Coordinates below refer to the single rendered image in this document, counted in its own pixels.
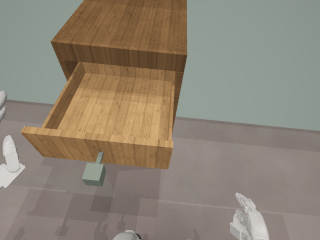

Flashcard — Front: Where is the robot left shin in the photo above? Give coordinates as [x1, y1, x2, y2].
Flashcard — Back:
[125, 230, 138, 237]

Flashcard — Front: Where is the cabinet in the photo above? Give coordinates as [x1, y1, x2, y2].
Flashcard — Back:
[51, 0, 187, 133]

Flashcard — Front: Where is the drawer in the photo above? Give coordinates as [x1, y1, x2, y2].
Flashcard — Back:
[20, 62, 176, 170]

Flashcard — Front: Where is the left robot hand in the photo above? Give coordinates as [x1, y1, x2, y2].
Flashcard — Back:
[0, 91, 25, 189]

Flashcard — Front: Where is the right robot hand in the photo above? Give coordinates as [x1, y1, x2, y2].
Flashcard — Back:
[230, 192, 270, 240]

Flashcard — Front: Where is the handle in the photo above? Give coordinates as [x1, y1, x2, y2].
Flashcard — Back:
[82, 151, 107, 187]

